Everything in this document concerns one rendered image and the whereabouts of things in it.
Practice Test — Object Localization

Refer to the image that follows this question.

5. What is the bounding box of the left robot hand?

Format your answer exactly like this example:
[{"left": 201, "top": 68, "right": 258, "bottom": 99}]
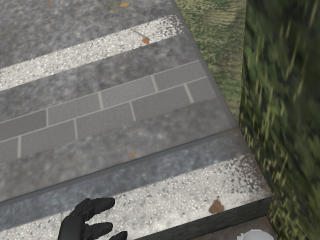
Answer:
[{"left": 57, "top": 197, "right": 128, "bottom": 240}]

